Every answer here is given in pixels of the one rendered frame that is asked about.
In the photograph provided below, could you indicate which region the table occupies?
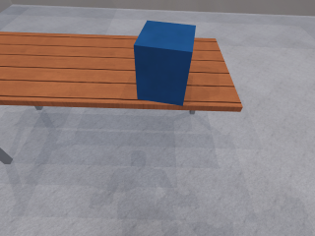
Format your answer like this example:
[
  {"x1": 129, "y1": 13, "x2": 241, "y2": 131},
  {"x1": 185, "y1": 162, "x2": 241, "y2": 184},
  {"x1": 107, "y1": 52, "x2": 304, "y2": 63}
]
[{"x1": 0, "y1": 31, "x2": 243, "y2": 164}]

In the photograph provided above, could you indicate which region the carton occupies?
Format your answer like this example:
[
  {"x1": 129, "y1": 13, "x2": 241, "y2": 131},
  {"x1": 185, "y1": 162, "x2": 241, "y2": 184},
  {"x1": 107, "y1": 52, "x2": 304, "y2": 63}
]
[{"x1": 133, "y1": 21, "x2": 196, "y2": 106}]

